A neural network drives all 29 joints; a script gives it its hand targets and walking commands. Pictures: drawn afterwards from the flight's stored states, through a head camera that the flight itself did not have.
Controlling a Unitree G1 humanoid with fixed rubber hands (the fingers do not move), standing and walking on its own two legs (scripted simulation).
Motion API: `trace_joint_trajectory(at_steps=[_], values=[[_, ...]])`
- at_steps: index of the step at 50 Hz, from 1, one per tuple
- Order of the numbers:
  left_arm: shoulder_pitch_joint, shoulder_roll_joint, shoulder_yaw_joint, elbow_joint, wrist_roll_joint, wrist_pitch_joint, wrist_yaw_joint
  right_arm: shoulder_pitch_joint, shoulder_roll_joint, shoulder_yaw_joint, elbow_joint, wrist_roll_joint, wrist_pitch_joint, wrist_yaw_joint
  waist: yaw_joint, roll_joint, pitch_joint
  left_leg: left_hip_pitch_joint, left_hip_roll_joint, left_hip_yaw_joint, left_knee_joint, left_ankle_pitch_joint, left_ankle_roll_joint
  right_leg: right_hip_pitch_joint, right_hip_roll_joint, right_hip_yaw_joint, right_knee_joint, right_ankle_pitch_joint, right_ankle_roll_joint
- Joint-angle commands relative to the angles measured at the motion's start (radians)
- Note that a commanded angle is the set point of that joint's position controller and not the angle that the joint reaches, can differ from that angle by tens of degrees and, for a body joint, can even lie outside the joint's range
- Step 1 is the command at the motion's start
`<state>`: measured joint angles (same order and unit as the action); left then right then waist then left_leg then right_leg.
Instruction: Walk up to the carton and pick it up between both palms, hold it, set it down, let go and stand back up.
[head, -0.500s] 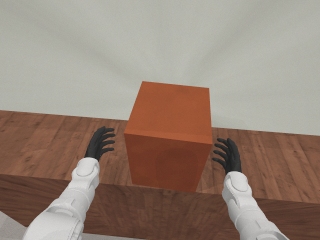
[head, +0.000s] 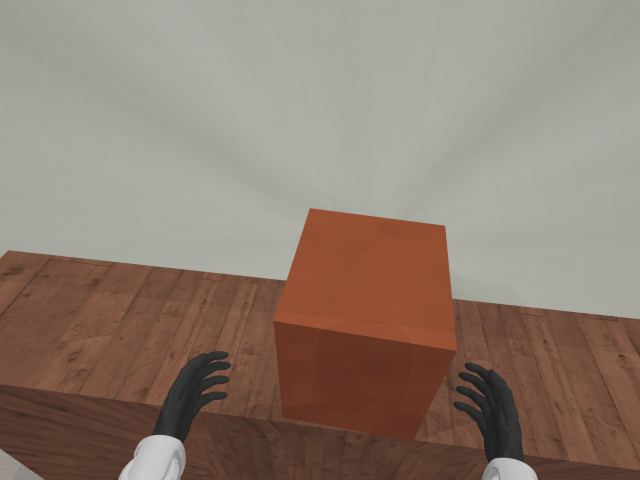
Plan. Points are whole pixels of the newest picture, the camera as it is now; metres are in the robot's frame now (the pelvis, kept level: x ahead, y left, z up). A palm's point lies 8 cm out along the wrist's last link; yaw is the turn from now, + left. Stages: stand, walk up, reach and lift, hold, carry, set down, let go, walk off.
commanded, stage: set down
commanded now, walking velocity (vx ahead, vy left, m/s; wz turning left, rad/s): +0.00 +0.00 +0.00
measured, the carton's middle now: (361, 324) +0.38 -0.05 -0.01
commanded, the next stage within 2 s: let go in 1.90 s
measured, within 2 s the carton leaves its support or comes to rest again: neither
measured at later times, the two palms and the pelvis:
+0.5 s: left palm out of the picture +0.16 +0.19 -0.01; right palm out of the picture +0.15 -0.21 +0.00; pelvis -0.02 -0.01 +0.00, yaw -1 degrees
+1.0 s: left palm out of the picture +0.16 +0.20 -0.03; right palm out of the picture +0.15 -0.21 -0.04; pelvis +0.01 -0.01 +0.00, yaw -2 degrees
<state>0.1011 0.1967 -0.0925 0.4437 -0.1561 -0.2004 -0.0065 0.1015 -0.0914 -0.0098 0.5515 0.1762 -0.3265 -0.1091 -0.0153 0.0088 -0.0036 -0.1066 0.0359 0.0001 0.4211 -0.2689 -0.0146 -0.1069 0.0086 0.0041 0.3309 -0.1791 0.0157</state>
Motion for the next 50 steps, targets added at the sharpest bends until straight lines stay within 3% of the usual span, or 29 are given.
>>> trace_joint_trajectory(at_steps=[1, 2, 5, 10, 12, 13, 14, 16, 19, 21, 22, 24, 26, 27, 28, 29, 30, 31, 33, 34, 35, 37, 42, 43, 44, 45, 47, 48, 50], values=[[-0.018, 0.062, 0.036, -0.233, -0.006, -0.016, -0.02, -0.017, -0.1, -0.014, -0.258, -0.01, -0.032, 0.002, 0.009, 0.002, -0.096, 0.097, -0.052, 0.033, -0.045, 0.594, -0.081, 0.08, 0.049, -0.003, -0.048, 0.26, -0.043], [-0.033, 0.067, 0.033, -0.24, -0.009, -0.016, -0.02, -0.017, -0.108, -0.025, -0.296, -0.02, -0.027, 0.001, 0.0, -0.021, -0.091, 0.095, -0.051, 0.034, -0.055, 0.538, -0.069, 0.095, 0.045, -0.001, -0.048, 0.249, -0.041], [0.01, 0.092, 0.047, -0.281, -0.019, -0.019, -0.016, 0.036, -0.094, -0.009, -0.381, -0.013, -0.007, 0.003, 0.026, -0.036, -0.055, 0.061, -0.054, 0.046, -0.091, 0.453, -0.057, 0.1, 0.043, 0.008, -0.053, 0.194, -0.046], [0.097, 0.102, 0.034, -0.346, -0.021, -0.016, -0.015, 0.153, -0.072, -0.015, -0.441, -0.017, 0.029, 0.004, 0.015, -0.016, 0.009, 0.061, -0.048, 0.043, -0.119, 0.344, -0.047, 0.094, 0.033, 0.015, -0.073, 0.134, -0.056], [0.133, 0.11, 0.037, -0.375, -0.009, -0.006, -0.013, 0.196, -0.044, 0.009, -0.485, -0.007, 0.049, 0.006, 0.034, 0.025, 0.041, 0.047, -0.052, 0.048, -0.14, 0.255, -0.035, 0.092, 0.022, 0.022, -0.081, 0.082, -0.061], [0.161, 0.11, 0.039, -0.405, -0.032, 0.001, -0.015, 0.217, -0.048, 0.002, -0.519, -0.008, 0.054, 0.004, 0.039, 0.001, 0.013, 0.058, -0.052, 0.057, -0.132, 0.275, -0.033, 0.087, 0.019, 0.022, -0.083, 0.088, -0.055], [0.07, 0.114, 0.032, -0.371, -0.029, 0.008, -0.011, 0.138, -0.033, 0.009, -0.48, -0.02, 0.075, 0.009, 0.04, 0.046, 0.064, -0.004, -0.047, 0.053, -0.152, 0.194, -0.03, 0.073, 0.015, 0.034, -0.077, 0.032, -0.061], [0.115, 0.141, 0.036, -0.414, -0.026, 0.019, -0.005, 0.174, -0.05, -0.012, -0.512, -0.016, 0.085, 0.008, 0.054, 0.056, 0.057, -0.003, -0.043, 0.062, -0.163, 0.16, -0.026, 0.079, 0.009, 0.033, -0.078, 0.01, -0.062], [0.133, 0.137, 0.043, -0.416, -0.029, 0.044, -0.008, 0.204, -0.022, -0.007, -0.554, -0.045, 0.121, -0.001, 0.045, 0.031, 0.098, -0.028, -0.037, 0.063, -0.183, 0.049, -0.002, 0.089, 0.002, 0.029, -0.076, -0.047, -0.053], [0.104, 0.15, 0.029, -0.397, -0.051, 0.064, -0.007, 0.177, -0.021, -0.029, -0.53, -0.058, 0.14, -0.001, 0.024, 0.038, 0.104, -0.049, -0.03, 0.066, -0.191, -0.011, 0.005, 0.074, -0.001, 0.031, -0.067, -0.083, -0.047], [0.079, 0.147, 0.02, -0.445, -0.065, 0.059, 0.004, 0.147, -0.03, -0.045, -0.582, -0.056, 0.14, 0.003, 0.028, 0.026, 0.069, -0.048, -0.022, 0.059, -0.192, -0.026, 0.01, 0.073, 0.001, 0.027, -0.056, -0.091, -0.046], [0.092, 0.149, 0.045, -0.359, -0.028, 0.093, 0.001, 0.16, -0.015, -0.025, -0.516, -0.075, 0.165, 0.006, 0.045, 0.045, 0.115, -0.093, -0.023, 0.059, -0.203, -0.053, 0.014, 0.085, -0.003, 0.032, -0.047, -0.107, -0.045], [0.057, 0.144, 0.043, -0.363, -0.016, 0.099, 0.004, 0.129, -0.038, -0.029, -0.512, -0.075, 0.185, 0.01, 0.052, 0.058, 0.112, -0.152, -0.001, 0.05, -0.23, -0.119, 0.029, 0.135, 0.017, 0.015, -0.015, -0.117, -0.038], [0.05, 0.151, 0.041, -0.372, -0.025, 0.098, 0.001, 0.131, -0.032, -0.037, -0.531, -0.075, 0.184, 0.004, 0.037, 0.034, 0.082, -0.147, -0.004, 0.06, -0.224, -0.11, 0.034, 0.15, 0.009, 0.022, -0.019, -0.101, -0.03], [0.049, 0.161, 0.052, -0.301, -0.016, 0.109, -0.007, 0.133, -0.026, -0.031, -0.48, -0.098, 0.197, 0.003, 0.037, 0.008, 0.113, -0.147, -0.009, 0.062, -0.219, -0.101, 0.038, 0.143, 0.002, 0.033, -0.03, -0.113, -0.03], [0.057, 0.153, 0.042, -0.364, -0.028, 0.096, -0.002, 0.148, -0.045, -0.052, -0.521, -0.087, 0.187, 0.003, 0.026, 0.0, 0.069, -0.141, -0.002, 0.059, -0.217, -0.076, 0.038, 0.157, 0.012, 0.024, -0.016, -0.079, -0.027], [0.048, 0.142, 0.033, -0.342, -0.03, 0.098, -0.005, 0.136, -0.034, -0.045, -0.504, -0.093, 0.19, 0.005, 0.025, 0.007, 0.073, -0.136, 0.0, 0.056, -0.213, -0.088, 0.038, 0.158, 0.011, 0.022, -0.014, -0.079, -0.027], [0.072, 0.143, 0.05, -0.311, -0.021, 0.108, -0.006, 0.15, -0.038, -0.052, -0.463, -0.107, 0.192, 0.003, 0.03, 0.003, 0.073, -0.13, -0.005, 0.061, -0.214, -0.047, 0.027, 0.155, 0.01, 0.023, -0.018, -0.065, -0.033], [0.072, 0.164, 0.049, -0.338, -0.057, 0.087, -0.011, 0.144, -0.013, -0.05, -0.507, -0.105, 0.172, 0.002, 0.033, -0.056, 0.022, -0.059, -0.029, 0.069, -0.162, 0.07, 0.017, 0.096, -0.008, 0.036, -0.038, -0.019, -0.031], [0.091, 0.148, 0.039, -0.275, -0.048, 0.097, -0.022, 0.16, -0.022, -0.045, -0.468, -0.11, 0.176, -0.002, 0.025, -0.061, 0.043, -0.026, -0.035, 0.071, -0.158, 0.089, 0.012, 0.083, -0.01, 0.036, -0.056, -0.017, -0.032], [0.1, 0.153, 0.059, -0.27, -0.034, 0.097, -0.026, 0.178, -0.013, -0.013, -0.457, -0.111, 0.171, -0.002, 0.046, -0.054, 0.041, -0.01, -0.04, 0.077, -0.15, 0.135, 0.012, 0.082, -0.01, 0.039, -0.055, 0.009, -0.035], [0.116, 0.134, 0.058, -0.27, 0.005, 0.105, -0.024, 0.188, -0.022, -0.011, -0.382, -0.093, 0.167, 0.008, 0.053, 0.01, 0.037, 0.049, -0.041, 0.071, -0.135, 0.224, -0.013, 0.059, 0.003, 0.032, -0.055, 0.058, -0.041], [0.207, 0.137, 0.078, -0.378, 0.007, 0.084, -0.034, 0.249, -0.035, -0.014, -0.439, -0.081, 0.101, 0.004, 0.047, 0.004, -0.018, 0.128, -0.045, 0.072, -0.091, 0.455, -0.036, 0.104, 0.016, 0.03, -0.062, 0.252, -0.038], [0.227, 0.115, 0.071, -0.325, 0.025, 0.095, -0.032, 0.265, -0.047, -0.027, -0.38, -0.08, 0.097, 0.012, 0.035, 0.015, 0.003, 0.126, -0.048, 0.068, -0.095, 0.434, -0.041, 0.102, 0.025, 0.023, -0.072, 0.218, -0.042], [0.214, 0.118, 0.093, -0.306, 0.049, 0.1, -0.03, 0.244, -0.048, -0.02, -0.352, -0.099, 0.093, 0.017, 0.059, 0.031, 0.014, 0.119, -0.045, 0.069, -0.103, 0.422, -0.045, 0.092, 0.025, 0.023, -0.069, 0.195, -0.043], [0.213, 0.115, 0.086, -0.328, 0.055, 0.107, -0.026, 0.252, -0.05, -0.02, -0.334, -0.1, 0.086, 0.023, 0.05, 0.053, 0.02, 0.118, -0.051, 0.074, -0.106, 0.434, -0.051, 0.096, 0.026, 0.022, -0.075, 0.198, -0.046], [0.234, 0.109, 0.09, -0.366, 0.069, 0.103, -0.011, 0.242, -0.081, -0.02, -0.36, -0.087, 0.066, 0.033, 0.07, 0.065, 0.021, 0.125, -0.046, 0.069, -0.101, 0.468, -0.053, 0.088, 0.032, 0.015, -0.068, 0.206, -0.05], [0.232, 0.092, 0.082, -0.354, 0.08, 0.11, -0.006, 0.248, -0.097, -0.037, -0.33, -0.09, 0.064, 0.038, 0.063, 0.067, 0.045, 0.142, -0.038, 0.072, -0.106, 0.461, -0.062, 0.08, 0.037, 0.007, -0.071, 0.194, -0.051], [0.243, 0.115, 0.093, -0.396, 0.059, 0.102, 0.003, 0.252, -0.108, -0.061, -0.364, -0.097, 0.046, 0.04, 0.058, 0.045, 0.003, 0.146, -0.041, 0.08, -0.101, 0.484, -0.061, 0.083, 0.038, 0.005, -0.075, 0.208, -0.049]])
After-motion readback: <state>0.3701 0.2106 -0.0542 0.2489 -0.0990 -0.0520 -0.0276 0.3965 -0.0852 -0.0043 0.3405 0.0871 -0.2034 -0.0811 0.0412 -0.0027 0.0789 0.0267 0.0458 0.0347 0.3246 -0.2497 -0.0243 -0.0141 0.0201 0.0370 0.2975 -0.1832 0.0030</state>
